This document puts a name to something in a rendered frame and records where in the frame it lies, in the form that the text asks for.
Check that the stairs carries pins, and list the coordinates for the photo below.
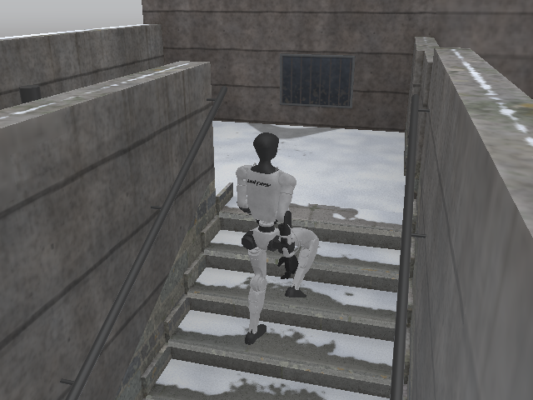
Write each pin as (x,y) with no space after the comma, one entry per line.
(192,375)

